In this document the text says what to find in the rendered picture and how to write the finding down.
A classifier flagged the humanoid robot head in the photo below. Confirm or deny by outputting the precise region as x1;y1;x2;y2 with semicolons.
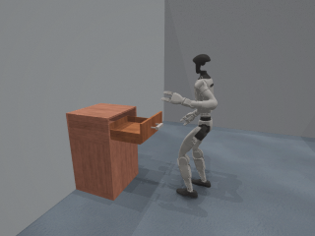
193;54;211;80

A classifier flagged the robot left upper arm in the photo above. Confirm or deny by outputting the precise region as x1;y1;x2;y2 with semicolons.
195;80;218;110

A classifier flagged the cabinet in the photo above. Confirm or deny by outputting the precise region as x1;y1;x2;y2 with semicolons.
66;103;139;201

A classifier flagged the handle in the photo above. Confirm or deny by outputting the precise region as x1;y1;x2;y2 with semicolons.
151;123;163;130

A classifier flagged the right robot forearm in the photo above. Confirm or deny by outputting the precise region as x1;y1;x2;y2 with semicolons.
192;109;200;117

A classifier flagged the drawer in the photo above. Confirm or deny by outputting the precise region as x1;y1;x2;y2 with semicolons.
109;111;162;145

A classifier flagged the robot right foot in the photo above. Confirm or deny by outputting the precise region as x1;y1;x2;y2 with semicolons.
191;179;211;188

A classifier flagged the robot left hand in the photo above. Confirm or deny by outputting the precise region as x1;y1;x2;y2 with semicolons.
161;90;183;104

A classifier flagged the left robot forearm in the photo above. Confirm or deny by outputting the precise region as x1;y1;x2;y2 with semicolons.
181;97;217;110

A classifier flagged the robot right hand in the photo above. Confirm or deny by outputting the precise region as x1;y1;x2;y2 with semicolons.
180;112;195;126

